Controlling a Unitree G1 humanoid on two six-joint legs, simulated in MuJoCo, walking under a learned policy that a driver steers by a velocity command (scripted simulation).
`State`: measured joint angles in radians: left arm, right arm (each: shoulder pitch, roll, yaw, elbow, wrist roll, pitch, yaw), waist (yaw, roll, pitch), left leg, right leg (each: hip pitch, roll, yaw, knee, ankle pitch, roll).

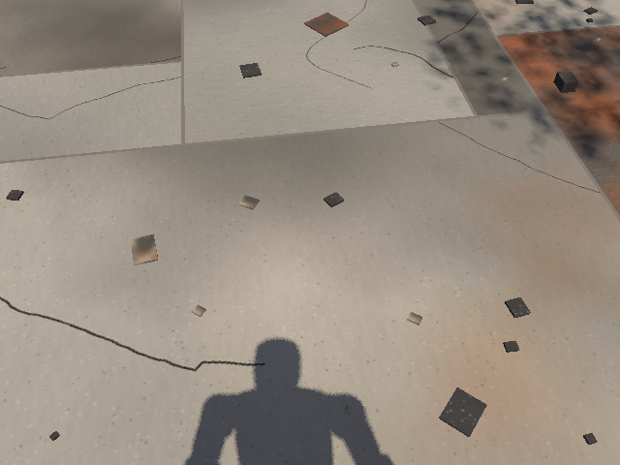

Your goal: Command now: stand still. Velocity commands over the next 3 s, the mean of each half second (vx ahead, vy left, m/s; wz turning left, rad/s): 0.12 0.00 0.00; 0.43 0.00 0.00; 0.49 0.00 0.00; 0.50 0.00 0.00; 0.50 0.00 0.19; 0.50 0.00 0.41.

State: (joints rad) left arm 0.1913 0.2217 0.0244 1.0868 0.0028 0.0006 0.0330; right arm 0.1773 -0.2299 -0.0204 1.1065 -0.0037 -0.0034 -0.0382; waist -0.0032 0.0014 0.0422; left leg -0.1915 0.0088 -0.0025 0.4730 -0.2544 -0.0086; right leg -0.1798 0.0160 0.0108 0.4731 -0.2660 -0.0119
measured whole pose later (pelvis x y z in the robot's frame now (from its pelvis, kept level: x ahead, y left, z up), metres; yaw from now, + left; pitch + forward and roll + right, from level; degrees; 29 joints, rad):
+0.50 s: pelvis +0.05 +0.03 -0.01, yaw +0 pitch +1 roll +0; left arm 0.36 0.24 0.05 1.09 -0.03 -0.05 0.02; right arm 0.28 -0.21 -0.03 1.09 0.02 -0.09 -0.01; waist 0.00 -0.03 -0.02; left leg -0.23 -0.01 0.05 0.56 -0.35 0.08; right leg -0.19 -0.01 0.03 0.57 -0.40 -0.03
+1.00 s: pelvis +0.29 +0.00 -0.02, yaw +1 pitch +2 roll -1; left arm -0.02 0.24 0.05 0.87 -0.02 -0.10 -0.04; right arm 0.45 -0.22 -0.03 1.06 0.02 -0.08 0.00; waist -0.04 0.01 0.05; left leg -0.10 0.00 -0.05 1.00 -0.48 0.03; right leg -0.48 0.03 -0.08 0.58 -0.14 -0.08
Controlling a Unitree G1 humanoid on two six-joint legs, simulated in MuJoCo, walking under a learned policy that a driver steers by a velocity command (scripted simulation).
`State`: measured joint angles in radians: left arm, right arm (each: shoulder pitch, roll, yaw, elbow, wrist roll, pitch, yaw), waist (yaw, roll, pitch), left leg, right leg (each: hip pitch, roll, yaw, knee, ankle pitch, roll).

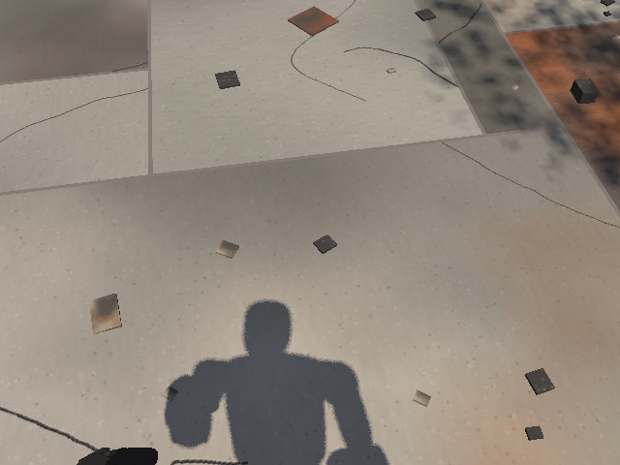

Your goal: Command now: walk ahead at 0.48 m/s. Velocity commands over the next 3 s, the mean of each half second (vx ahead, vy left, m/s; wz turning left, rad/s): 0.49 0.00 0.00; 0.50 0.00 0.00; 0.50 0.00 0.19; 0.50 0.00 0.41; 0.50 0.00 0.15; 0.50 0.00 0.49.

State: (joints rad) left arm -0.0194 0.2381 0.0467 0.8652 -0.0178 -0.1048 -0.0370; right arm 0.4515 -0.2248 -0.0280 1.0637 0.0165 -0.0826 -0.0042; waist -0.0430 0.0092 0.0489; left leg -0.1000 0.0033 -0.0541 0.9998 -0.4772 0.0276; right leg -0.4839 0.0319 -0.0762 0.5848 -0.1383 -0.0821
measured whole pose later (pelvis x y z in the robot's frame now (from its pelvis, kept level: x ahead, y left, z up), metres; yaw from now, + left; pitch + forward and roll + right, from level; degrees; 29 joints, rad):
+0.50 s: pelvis +0.29 +0.05 +0.00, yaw +0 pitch +2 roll -1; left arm 0.38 0.27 0.05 1.03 -0.01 -0.06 0.01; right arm 0.03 -0.24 -0.05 0.84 0.01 -0.11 0.03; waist 0.05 0.00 0.02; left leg -0.50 0.02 0.04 0.56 -0.10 0.06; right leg -0.05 -0.01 -0.02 0.63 -0.48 -0.01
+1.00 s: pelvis +0.57 +0.04 +0.01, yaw +0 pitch +2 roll +2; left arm -0.01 0.23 0.04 0.86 -0.02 -0.09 -0.04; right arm 0.41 -0.25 -0.07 1.01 0.02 -0.07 -0.01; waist -0.07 -0.03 0.01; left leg 0.10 -0.03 0.06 0.24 -0.38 0.01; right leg -0.55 -0.05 -0.03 0.51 -0.02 -0.07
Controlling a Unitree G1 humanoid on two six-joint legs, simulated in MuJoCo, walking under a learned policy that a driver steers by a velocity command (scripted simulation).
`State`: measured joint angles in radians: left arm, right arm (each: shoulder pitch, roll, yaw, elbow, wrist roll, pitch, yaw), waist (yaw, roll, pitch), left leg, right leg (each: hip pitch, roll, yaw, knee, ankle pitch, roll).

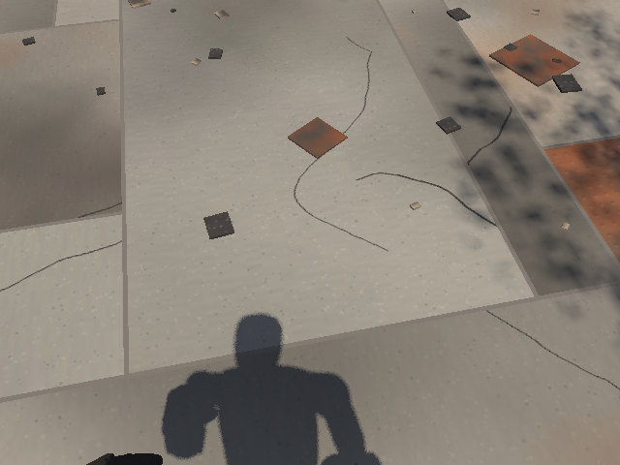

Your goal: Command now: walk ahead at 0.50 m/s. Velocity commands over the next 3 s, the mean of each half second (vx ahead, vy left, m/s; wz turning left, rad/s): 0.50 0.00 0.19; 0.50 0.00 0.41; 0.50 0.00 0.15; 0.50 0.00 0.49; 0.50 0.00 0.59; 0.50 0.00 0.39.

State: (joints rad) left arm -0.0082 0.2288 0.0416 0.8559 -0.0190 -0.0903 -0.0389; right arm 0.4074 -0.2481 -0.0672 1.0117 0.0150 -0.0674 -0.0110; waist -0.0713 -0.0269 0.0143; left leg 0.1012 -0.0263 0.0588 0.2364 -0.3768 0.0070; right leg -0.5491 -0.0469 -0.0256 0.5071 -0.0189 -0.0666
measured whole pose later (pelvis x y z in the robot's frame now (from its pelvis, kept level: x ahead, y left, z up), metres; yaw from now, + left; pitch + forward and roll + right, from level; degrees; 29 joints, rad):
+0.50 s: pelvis +0.27 -0.01 +0.01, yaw +8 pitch +2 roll -2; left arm 0.31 0.24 0.06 0.99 0.00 -0.09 0.01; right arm 0.10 -0.24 -0.06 0.86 0.02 -0.06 0.03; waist 0.06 0.04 0.00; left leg -0.66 0.09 0.00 0.63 0.05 0.05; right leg 0.09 0.05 -0.19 0.18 -0.31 -0.03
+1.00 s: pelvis +0.56 +0.07 +0.01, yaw +20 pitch +2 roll +1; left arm 0.05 0.27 0.05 0.81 0.00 -0.10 -0.01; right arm 0.32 -0.26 -0.07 0.83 0.01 -0.07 0.00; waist -0.07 -0.04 0.01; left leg -0.06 -0.10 -0.09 0.31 -0.28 0.08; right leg -0.62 -0.08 0.04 0.56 0.09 0.02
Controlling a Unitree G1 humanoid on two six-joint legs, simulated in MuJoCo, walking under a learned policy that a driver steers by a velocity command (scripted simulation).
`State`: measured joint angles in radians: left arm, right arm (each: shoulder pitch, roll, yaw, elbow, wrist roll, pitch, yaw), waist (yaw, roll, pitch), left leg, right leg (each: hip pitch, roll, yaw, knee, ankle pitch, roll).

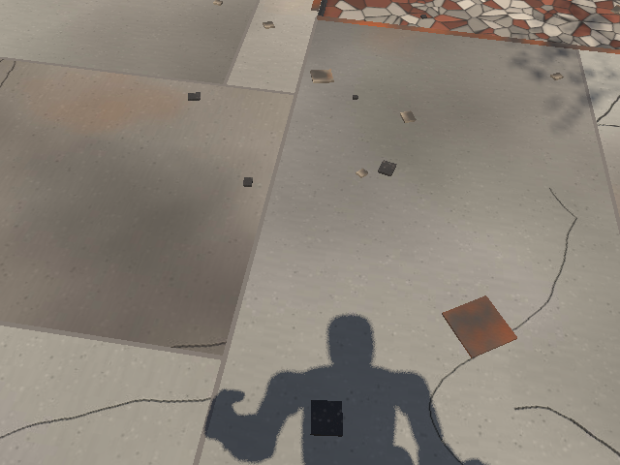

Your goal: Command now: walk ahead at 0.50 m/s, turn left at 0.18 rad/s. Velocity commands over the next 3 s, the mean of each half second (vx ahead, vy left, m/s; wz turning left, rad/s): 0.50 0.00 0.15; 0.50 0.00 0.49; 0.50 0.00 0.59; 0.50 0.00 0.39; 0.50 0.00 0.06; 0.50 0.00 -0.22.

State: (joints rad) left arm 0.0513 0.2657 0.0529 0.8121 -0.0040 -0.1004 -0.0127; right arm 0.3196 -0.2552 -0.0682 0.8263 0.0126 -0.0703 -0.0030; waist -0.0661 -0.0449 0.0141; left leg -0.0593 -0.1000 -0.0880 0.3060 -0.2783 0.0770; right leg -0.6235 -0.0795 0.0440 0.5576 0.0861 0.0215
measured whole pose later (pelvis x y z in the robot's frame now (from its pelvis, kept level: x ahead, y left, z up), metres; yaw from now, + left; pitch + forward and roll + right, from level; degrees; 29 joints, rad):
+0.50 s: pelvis +0.28 -0.04 +0.00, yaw +4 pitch +2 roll -2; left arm 0.33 0.26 0.05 0.91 0.00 -0.09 -0.01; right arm 0.13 -0.27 -0.06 0.76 0.02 -0.06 0.01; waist 0.07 0.04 0.01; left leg -0.68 0.11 -0.04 0.68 0.05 0.01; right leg 0.00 0.06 -0.08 0.19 -0.23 -0.05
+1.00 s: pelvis +0.56 +0.04 +0.00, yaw +20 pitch +3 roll +0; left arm 0.06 0.29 0.05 0.73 0.01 -0.10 0.00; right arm 0.34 -0.28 -0.07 0.73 0.02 -0.05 -0.01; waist -0.06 -0.04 0.02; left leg -0.15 -0.11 -0.12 0.35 -0.23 0.09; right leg -0.67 -0.08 0.10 0.66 0.01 0.06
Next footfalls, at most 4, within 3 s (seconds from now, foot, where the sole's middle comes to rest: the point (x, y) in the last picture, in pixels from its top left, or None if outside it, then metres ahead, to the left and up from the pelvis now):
0.10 right None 0.24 -0.14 -0.78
0.66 left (241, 439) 0.54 0.12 -0.78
1.14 right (289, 307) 0.86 0.00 -0.78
1.66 left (135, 290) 0.93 0.39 -0.78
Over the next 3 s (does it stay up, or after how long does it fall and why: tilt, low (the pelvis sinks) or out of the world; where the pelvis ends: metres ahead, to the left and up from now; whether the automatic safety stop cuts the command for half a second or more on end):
stays up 1.37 0.77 0.00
